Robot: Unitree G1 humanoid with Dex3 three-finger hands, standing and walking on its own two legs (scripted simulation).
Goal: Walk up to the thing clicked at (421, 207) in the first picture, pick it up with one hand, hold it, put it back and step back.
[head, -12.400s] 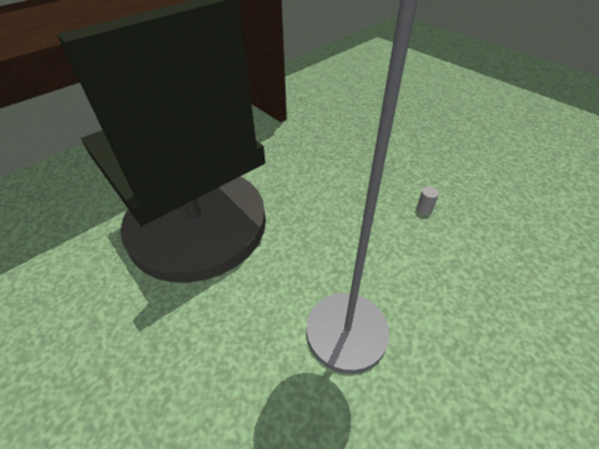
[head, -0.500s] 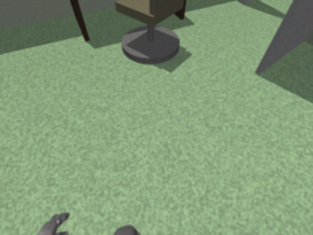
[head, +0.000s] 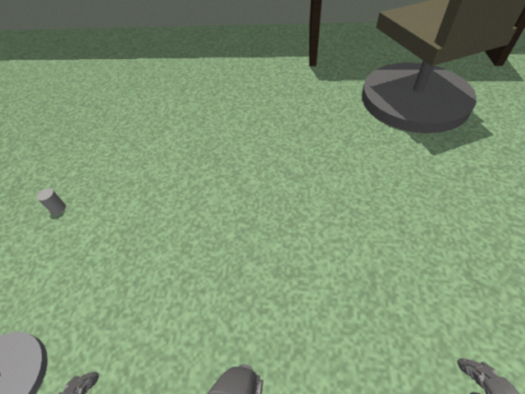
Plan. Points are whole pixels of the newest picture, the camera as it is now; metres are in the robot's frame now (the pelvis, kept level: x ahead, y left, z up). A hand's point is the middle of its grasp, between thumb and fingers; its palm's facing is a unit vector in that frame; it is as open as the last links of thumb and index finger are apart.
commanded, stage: walk up
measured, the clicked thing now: (51, 201) +0.99 +1.14 -0.70
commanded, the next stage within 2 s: stand in 1.86 s
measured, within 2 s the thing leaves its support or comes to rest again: neither
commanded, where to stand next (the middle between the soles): +0.09 +0.03 m, yaw +42 degrees
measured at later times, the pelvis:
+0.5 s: pelvis +0.03 +0.00 -0.02, yaw +23 degrees
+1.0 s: pelvis +0.03 +0.00 -0.02, yaw +38 degrees
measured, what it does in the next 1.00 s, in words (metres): steps on the spot, turning left: left foot, then right foot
